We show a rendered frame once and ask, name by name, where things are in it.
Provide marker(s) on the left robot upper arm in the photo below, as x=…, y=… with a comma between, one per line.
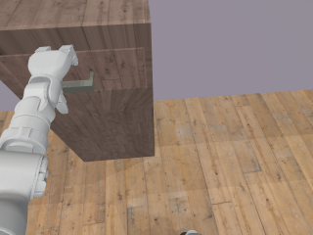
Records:
x=23, y=177

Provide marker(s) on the left robot forearm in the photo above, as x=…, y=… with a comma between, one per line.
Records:
x=33, y=115

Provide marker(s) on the cabinet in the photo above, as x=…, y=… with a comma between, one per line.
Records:
x=104, y=124

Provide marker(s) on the handle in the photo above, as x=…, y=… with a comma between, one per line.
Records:
x=75, y=86

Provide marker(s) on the left robot hand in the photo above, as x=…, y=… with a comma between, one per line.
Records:
x=56, y=63

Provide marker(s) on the drawer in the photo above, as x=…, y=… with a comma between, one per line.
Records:
x=112, y=68

